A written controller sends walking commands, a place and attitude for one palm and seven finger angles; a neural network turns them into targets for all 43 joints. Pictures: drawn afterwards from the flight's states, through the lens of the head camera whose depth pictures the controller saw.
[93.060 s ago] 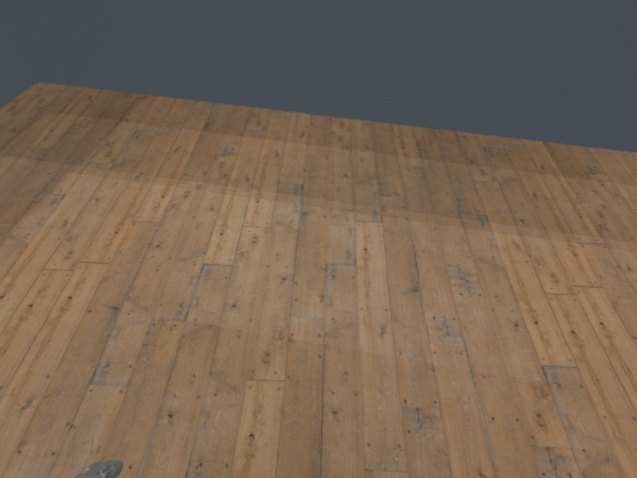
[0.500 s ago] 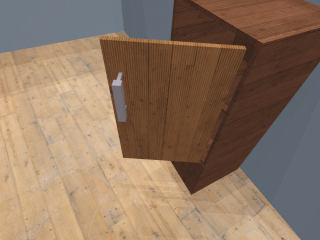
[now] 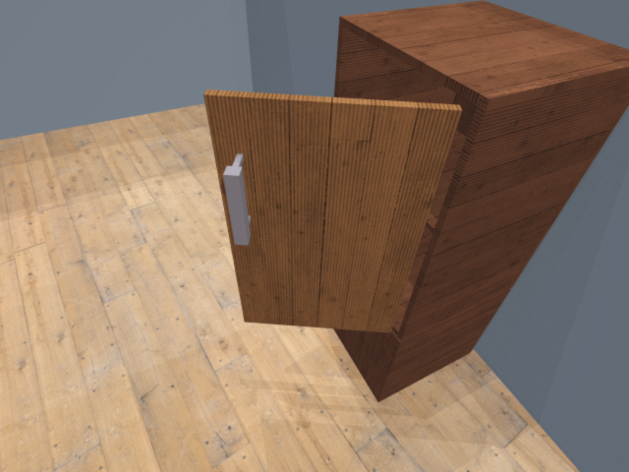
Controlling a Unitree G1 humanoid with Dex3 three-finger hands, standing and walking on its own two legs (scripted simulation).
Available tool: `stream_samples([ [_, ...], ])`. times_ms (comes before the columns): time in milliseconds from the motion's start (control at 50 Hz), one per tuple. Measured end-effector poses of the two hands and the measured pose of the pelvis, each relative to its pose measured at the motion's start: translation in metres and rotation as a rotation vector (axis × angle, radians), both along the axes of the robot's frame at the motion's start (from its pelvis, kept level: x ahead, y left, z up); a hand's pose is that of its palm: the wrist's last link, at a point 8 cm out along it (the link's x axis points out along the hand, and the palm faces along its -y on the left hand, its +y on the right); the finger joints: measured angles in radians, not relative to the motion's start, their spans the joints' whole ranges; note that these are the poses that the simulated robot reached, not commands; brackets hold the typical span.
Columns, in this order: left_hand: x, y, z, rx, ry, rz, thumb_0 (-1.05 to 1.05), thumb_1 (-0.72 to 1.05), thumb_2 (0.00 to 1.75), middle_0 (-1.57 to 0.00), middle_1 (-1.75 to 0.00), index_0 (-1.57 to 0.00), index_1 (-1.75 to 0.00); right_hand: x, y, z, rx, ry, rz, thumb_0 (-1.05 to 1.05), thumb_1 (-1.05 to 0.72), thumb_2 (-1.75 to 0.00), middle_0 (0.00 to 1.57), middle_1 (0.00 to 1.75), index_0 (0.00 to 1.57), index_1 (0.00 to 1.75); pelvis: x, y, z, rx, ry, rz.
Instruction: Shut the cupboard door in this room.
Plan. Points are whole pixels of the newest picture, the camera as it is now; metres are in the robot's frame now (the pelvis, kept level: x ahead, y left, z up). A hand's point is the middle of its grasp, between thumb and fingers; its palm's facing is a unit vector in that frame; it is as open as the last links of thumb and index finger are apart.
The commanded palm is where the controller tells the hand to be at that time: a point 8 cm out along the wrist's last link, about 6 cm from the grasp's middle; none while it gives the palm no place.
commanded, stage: shuffle to correct the standing spot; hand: left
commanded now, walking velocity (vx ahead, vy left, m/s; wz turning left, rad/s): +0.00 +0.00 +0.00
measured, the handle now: (240, 200) +0.52 +0.16 +0.07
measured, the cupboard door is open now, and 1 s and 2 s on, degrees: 59 59 59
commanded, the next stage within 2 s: come to a stop and stand still in 0.38 s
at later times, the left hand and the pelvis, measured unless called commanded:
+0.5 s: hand out of the picture +0.00 +0.17 -0.18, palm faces -0.01 -0.99 -0.16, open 7.4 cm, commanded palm none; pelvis +0.04 +0.00 -0.01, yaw -1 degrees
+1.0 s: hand out of the picture +0.07 +0.20 -0.18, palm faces +0.02 -0.98 -0.21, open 7.3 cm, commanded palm none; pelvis +0.04 +0.01 +0.00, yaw -1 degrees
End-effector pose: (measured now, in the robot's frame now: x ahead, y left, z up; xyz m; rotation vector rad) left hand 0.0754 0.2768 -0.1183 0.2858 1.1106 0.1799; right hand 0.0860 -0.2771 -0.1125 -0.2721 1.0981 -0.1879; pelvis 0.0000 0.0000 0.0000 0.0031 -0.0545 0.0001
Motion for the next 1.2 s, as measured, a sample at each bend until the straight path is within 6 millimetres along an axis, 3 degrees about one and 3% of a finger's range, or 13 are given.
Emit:
stream_samples([
  [180,-0.019,0.004,-0.006,-0.004,0.071,0.006,0.0,0.91,0.9,-0.2,-0.3,-0.2,-0.3,-0.041,0.009,-0.009,0.013,0.122,-0.024,0.0,-0.91,-0.9,0.2,0.3,0.2,0.3,-0.003,0.005,0.002,0.0,0.009,0.0],
  [340,-0.06,-0.023,-0.029,-0.098,0.228,0.037,0.0,0.91,0.9,-0.2,-0.3,-0.2,-0.3,-0.087,0.047,-0.026,0.093,0.274,-0.087,0.0,-0.91,-0.9,0.2,0.3,0.2,0.3,0.012,0.009,-0.002,-0.003,0.014,-0.013],
  [460,-0.078,-0.049,-0.036,-0.149,0.336,0.066,0.0,0.91,0.9,-0.2,-0.3,-0.2,-0.3,-0.102,0.068,-0.033,0.148,0.348,-0.153,0.0,-0.91,-0.9,0.2,0.3,0.2,0.3,0.033,0.004,-0.005,0.002,0.018,-0.022],
  [580,-0.074,-0.07,-0.038,-0.168,0.354,0.119,0.0,0.91,0.9,-0.2,-0.3,-0.2,-0.3,-0.088,0.066,-0.039,0.151,0.386,-0.166,0.0,-0.91,-0.9,0.2,0.3,0.2,0.3,0.053,-0.005,-0.009,-0.019,0.032,-0.007],
  [700,-0.061,-0.08,-0.042,-0.199,0.36,0.138,0.0,0.91,0.9,-0.2,-0.3,-0.2,-0.3,-0.04,0.065,-0.034,0.113,0.317,-0.142,0.0,-0.91,-0.9,0.2,0.3,0.2,0.3,0.063,0.002,-0.007,-0.021,0.029,0.001],
  [780,-0.04,-0.075,-0.041,-0.199,0.309,0.128,0.0,0.91,0.9,-0.2,-0.3,-0.2,-0.3,-0.015,0.061,-0.028,0.078,0.256,-0.124,0.01,-0.94,-0.9,0.2,0.3,0.2,0.3,0.062,0.007,-0.003,-0.016,0.03,0.001],
  [880,-0.026,-0.052,-0.04,-0.148,0.265,0.097,0.02,0.93,0.9,-0.2,-0.3,-0.2,-0.3,0.001,0.057,-0.023,0.068,0.179,-0.119,0.01,-0.94,-0.9,0.2,0.3,0.2,0.3,0.052,0.01,-0.003,-0.009,0.025,-0.013],
  [1020,-0.015,-0.03,-0.03,-0.104,0.182,0.067,0.01,0.92,0.9,-0.2,-0.3,-0.2,-0.3,-0.005,0.06,-0.021,0.087,0.145,-0.095,0.0,-0.93,-0.9,0.2,0.3,0.2,0.3,0.035,0.012,0.0,-0.011,0.016,-0.014],
  [1200,-0.032,-0.031,-0.025,-0.113,0.179,0.05,0.0,0.92,0.9,-0.2,-0.3,-0.2,-0.3,-0.045,0.065,-0.022,0.11,0.205,-0.092,0.0,-0.93,-0.9,0.2,0.3,0.2,0.3,0.019,0.016,0.003,-0.005,0.013,-0.012],
])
